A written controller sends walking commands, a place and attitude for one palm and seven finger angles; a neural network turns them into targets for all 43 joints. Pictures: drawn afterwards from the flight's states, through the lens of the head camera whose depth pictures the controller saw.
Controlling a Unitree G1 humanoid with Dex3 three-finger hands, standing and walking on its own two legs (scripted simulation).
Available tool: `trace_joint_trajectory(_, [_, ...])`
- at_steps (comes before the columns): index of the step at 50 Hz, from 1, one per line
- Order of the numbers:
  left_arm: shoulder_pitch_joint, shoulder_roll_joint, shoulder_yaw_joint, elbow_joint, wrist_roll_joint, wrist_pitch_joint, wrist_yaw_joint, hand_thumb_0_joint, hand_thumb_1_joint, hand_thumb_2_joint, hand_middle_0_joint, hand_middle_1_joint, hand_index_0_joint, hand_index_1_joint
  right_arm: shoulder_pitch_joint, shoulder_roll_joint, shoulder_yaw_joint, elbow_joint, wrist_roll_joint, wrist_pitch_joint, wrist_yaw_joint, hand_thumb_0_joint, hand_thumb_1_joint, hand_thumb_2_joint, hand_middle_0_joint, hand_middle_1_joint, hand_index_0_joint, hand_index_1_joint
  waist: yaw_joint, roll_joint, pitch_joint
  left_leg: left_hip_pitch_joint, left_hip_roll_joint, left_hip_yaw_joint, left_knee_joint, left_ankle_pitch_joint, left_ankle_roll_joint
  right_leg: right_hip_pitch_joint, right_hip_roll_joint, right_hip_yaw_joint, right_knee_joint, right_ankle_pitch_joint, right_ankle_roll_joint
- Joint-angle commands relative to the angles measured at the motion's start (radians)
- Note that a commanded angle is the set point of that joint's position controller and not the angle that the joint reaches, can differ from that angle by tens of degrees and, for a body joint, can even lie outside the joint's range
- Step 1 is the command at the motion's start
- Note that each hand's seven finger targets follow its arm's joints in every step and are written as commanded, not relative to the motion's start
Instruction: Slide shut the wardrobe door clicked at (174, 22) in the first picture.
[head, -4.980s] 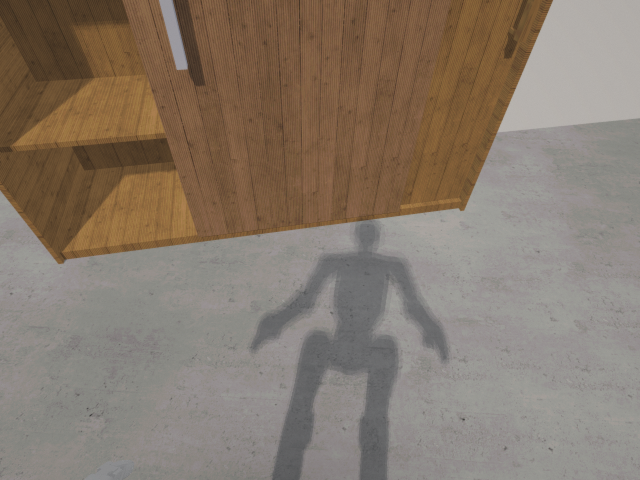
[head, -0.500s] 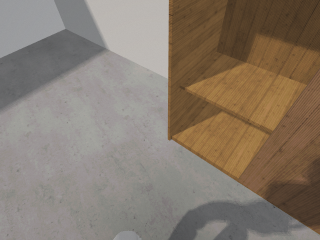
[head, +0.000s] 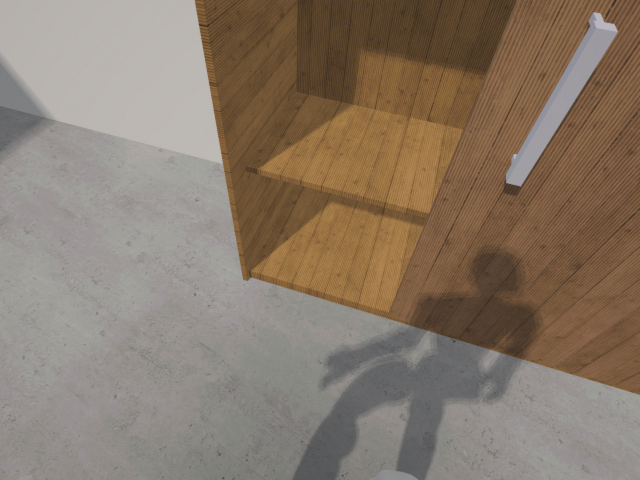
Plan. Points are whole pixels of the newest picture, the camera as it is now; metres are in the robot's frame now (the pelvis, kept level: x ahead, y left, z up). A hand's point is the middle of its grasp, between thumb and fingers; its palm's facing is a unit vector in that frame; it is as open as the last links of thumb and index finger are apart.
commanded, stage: turn to face it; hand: right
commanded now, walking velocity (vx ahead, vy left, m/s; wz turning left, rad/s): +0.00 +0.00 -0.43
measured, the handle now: (550, 108) +0.66 -0.34 +0.14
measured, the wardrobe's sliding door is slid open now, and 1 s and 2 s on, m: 0.53 0.53 0.53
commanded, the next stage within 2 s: take the last steps up to it in 0.44 s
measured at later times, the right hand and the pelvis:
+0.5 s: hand out of the picture +0.03 -0.26 -0.16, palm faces +0.22 +0.94 -0.26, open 7.4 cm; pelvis -0.01 -0.04 +0.00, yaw -10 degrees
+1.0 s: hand out of the picture -0.10 -0.20 -0.17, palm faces +0.39 +0.90 -0.18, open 7.4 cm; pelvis +0.02 -0.06 +0.00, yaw -17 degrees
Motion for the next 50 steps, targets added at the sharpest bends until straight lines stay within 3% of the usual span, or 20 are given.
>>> trace_joint_trajectory(1, [-0.109,0.035,-0.005,-0.116,-0.014,-0.041,-0.001,0.000,0.900,0.900,-0.200,-0.300,-0.200,-0.300,0.064,-0.266,-0.077,-0.030,-0.011,-0.013,-0.015,0.000,-0.900,-0.900,0.200,0.300,0.200,0.300,-0.056,0.248,-0.070,0.120,0.233,-0.160,-0.129,0.446,0.139,0.003,0.018,-0.070,-0.171,-0.050,-0.015])
trace_joint_trajectory(5, [0.012,0.067,-0.006,-0.083,-0.013,-0.066,0.007,0.000,0.900,0.900,-0.200,-0.300,-0.200,-0.300,0.034,-0.265,-0.083,-0.017,0.004,-0.002,-0.011,0.000,-0.900,-0.900,0.200,0.300,0.200,0.300,0.007,0.183,-0.146,0.053,0.188,-0.057,0.067,0.451,0.039,0.275,0.024,-0.092,-0.565,0.213,-0.045])
trace_joint_trajectory(6, [0.056,0.149,0.012,-0.078,-0.007,-0.077,0.009,0.000,0.900,0.900,-0.200,-0.300,-0.200,-0.300,0.040,-0.223,-0.077,-0.031,0.010,0.002,-0.007,0.000,-0.900,-0.900,0.200,0.300,0.200,0.300,0.033,-0.019,-0.198,-0.117,0.120,-0.018,0.254,0.254,-0.019,0.462,-0.118,0.078,-0.635,0.407,-0.097])
trace_joint_trajectory(7, [0.106,0.248,0.035,-0.073,-0.005,-0.078,0.016,0.000,0.900,0.900,-0.200,-0.300,-0.200,-0.300,0.008,-0.152,-0.054,-0.075,0.011,0.003,0.001,0.000,-0.900,-0.900,0.200,0.300,0.200,0.300,0.064,-0.297,-0.175,-0.394,0.004,-0.025,0.441,-0.328,-0.083,0.545,-0.363,0.360,-0.620,0.834,-0.231])
trace_joint_trajectory(8, [0.151,0.242,0.033,-0.045,-0.008,-0.075,0.026,0.000,0.900,0.900,-0.200,-0.300,-0.200,-0.300,-0.055,-0.167,-0.048,-0.083,0.002,0.015,-0.008,0.000,-0.900,-0.900,0.200,0.300,0.200,0.300,0.089,-0.224,-0.168,-0.392,-0.001,-0.126,0.548,-0.359,-0.066,0.487,-0.378,0.333,-0.601,0.897,-0.289])
trace_joint_trajectory(9, [0.130,0.215,0.026,-0.039,-0.006,-0.078,0.039,0.000,0.900,0.900,-0.200,-0.300,-0.200,-0.300,-0.076,-0.151,-0.052,-0.068,0.007,0.017,-0.012,0.000,-0.900,-0.900,0.200,0.300,0.200,0.300,0.076,-0.268,-0.165,-0.404,-0.007,-0.165,0.602,-0.320,-0.067,0.462,-0.329,0.306,-0.589,0.898,-0.288])
trace_joint_trajectory(12, [-0.001,0.136,-0.003,-0.067,-0.006,-0.084,0.046,0.000,0.900,0.900,-0.200,-0.300,-0.200,-0.300,-0.030,-0.159,-0.055,-0.012,0.011,0.015,0.000,0.000,-0.900,-0.900,0.200,0.300,0.200,0.300,0.011,-0.154,-0.110,-0.341,-0.017,-0.175,0.614,-0.160,-0.071,0.365,-0.219,0.174,-0.604,0.806,-0.238])
trace_joint_trajectory(14, [0.007,0.127,-0.007,-0.061,-0.009,-0.087,0.047,0.000,0.900,0.900,-0.200,-0.300,-0.200,-0.300,-0.015,-0.155,-0.052,0.005,0.011,0.019,0.000,0.000,-0.900,-0.900,0.200,0.300,0.200,0.300,0.009,-0.142,-0.106,-0.309,-0.032,-0.169,0.571,-0.125,-0.076,0.359,-0.192,0.150,-0.619,0.778,-0.229])
trace_joint_trajectory(21, [0.049,0.116,-0.004,-0.032,-0.002,-0.076,0.046,0.000,0.900,0.900,-0.200,-0.300,-0.200,-0.300,-0.063,-0.129,-0.040,-0.009,0.014,0.019,-0.008,0.000,-0.900,-0.900,0.200,0.300,0.200,0.300,0.027,-0.133,-0.073,-0.210,-0.072,-0.170,0.328,-0.158,-0.064,0.317,-0.203,0.239,-0.640,0.642,-0.255])
trace_joint_trajectory(26, [0.033,0.101,-0.002,-0.018,-0.008,-0.075,0.043,0.000,0.900,0.900,-0.200,-0.300,-0.200,-0.300,0.009,-0.123,-0.040,0.015,0.017,-0.003,-0.018,0.000,-0.900,-0.900,0.200,0.300,0.200,0.300,-0.016,-0.112,-0.087,0.006,-0.103,-0.158,0.012,0.013,-0.045,0.221,-0.161,0.272,-0.566,0.606,-0.216])
trace_joint_trajectory(27, [0.037,0.078,-0.008,-0.015,-0.013,-0.078,0.040,0.000,0.900,0.900,-0.200,-0.300,-0.200,-0.300,0.041,-0.135,-0.041,0.025,0.015,-0.013,-0.022,0.000,-0.900,-0.900,0.200,0.300,0.200,0.300,-0.032,-0.055,-0.109,0.099,-0.075,-0.175,-0.129,0.117,-0.039,0.180,-0.119,0.244,-0.519,0.505,-0.173])
trace_joint_trajectory(28, [0.059,0.021,-0.018,-0.011,-0.022,-0.084,0.035,0.000,0.900,0.900,-0.200,-0.300,-0.200,-0.300,0.061,-0.187,-0.047,0.039,0.004,-0.028,-0.026,0.000,-0.900,-0.900,0.200,0.300,0.200,0.300,-0.029,0.101,-0.134,0.219,0.081,-0.337,-0.209,0.162,0.001,0.062,-0.025,0.143,-0.391,0.263,-0.109])
trace_joint_trajectory(29, [0.060,-0.018,-0.026,-0.032,-0.019,-0.082,0.032,0.000,0.900,0.900,-0.200,-0.300,-0.200,-0.300,0.077,-0.250,-0.058,0.037,-0.003,-0.032,-0.023,0.000,-0.900,-0.900,0.200,0.300,0.200,0.300,-0.036,0.268,-0.100,0.216,0.263,-0.511,-0.261,0.155,0.106,-0.059,0.087,0.041,-0.240,-0.091,-0.063])
trace_joint_trajectory(30, [0.058,0.040,-0.010,-0.024,-0.003,-0.060,0.035,0.000,0.900,0.900,-0.200,-0.300,-0.200,-0.300,0.093,-0.251,-0.065,0.033,0.007,-0.035,-0.017,0.000,-0.900,-0.900,0.200,0.300,0.200,0.300,-0.058,0.329,-0.087,0.109,0.290,-0.575,-0.333,-0.058,0.149,-0.064,0.047,0.093,-0.093,-0.156,-0.067])
trace_joint_trajectory(31, [0.043,0.053,-0.003,-0.020,0.000,-0.056,0.029,0.000,0.900,0.900,-0.200,-0.300,-0.200,-0.300,0.066,-0.218,-0.063,0.034,0.003,-0.028,-0.019,0.000,-0.900,-0.900,0.200,0.300,0.200,0.300,-0.047,0.267,-0.021,0.061,0.271,-0.578,-0.375,-0.250,0.166,-0.100,0.033,0.088,0.019,-0.101,-0.074])
trace_joint_trajectory(33, [0.065,0.032,-0.001,0.019,0.006,-0.059,0.011,0.000,0.900,0.900,-0.200,-0.300,-0.200,-0.300,0.016,-0.174,-0.051,0.029,0.004,-0.040,-0.013,0.000,-0.900,-0.900,0.200,0.300,0.200,0.300,-0.008,0.112,0.045,0.014,0.188,-0.426,-0.369,-0.256,0.129,-0.128,0.002,0.061,0.112,0.047,-0.068])
trace_joint_trajectory(36, [0.100,0.002,-0.003,0.038,0.008,-0.065,0.002,0.000,0.900,0.900,-0.200,-0.300,-0.200,-0.300,0.061,-0.136,-0.044,0.051,0.001,-0.063,-0.010,0.000,-0.900,-0.900,0.200,0.300,0.200,0.300,-0.006,0.136,0.040,0.023,0.146,-0.321,-0.380,-0.189,0.108,-0.124,-0.022,0.026,0.109,0.144,-0.054])
trace_joint_trajectory(43, [0.022,-0.027,-0.015,0.023,0.004,-0.084,-0.003,0.000,0.900,0.900,-0.200,-0.300,-0.200,-0.300,0.179,-0.145,-0.044,0.133,-0.008,-0.075,-0.003,0.000,-0.900,-0.900,0.200,0.300,0.200,0.300,-0.044,0.161,0.044,0.088,0.158,-0.301,-0.400,-0.184,0.146,-0.112,-0.052,-0.038,-0.147,0.126,-0.050])
trace_joint_trajectory(47, [0.013,-0.044,-0.028,0.023,-0.004,-0.109,-0.002,0.000,0.900,0.900,-0.200,-0.300,-0.200,-0.300,0.191,-0.158,-0.049,0.171,-0.010,-0.071,0.000,0.000,-0.900,-0.900,0.200,0.300,0.200,0.300,-0.042,0.178,0.024,0.061,0.157,-0.275,-0.342,-0.130,0.155,0.024,-0.036,-0.074,-0.333,0.076,-0.070])
trace_joint_trajectory(50, [0.175,-0.019,-0.031,0.089,-0.005,-0.135,0.017,0.000,0.900,0.900,-0.200,-0.300,-0.200,-0.300,0.169,-0.123,-0.042,0.192,0.003,-0.059,0.003,0.000,-0.900,-0.900,0.200,0.300,0.200,0.300,0.032,0.055,-0.025,-0.118,0.065,-0.180,-0.154,-0.125,0.097,0.390,0.000,-0.121,-0.562,0.169,-0.067])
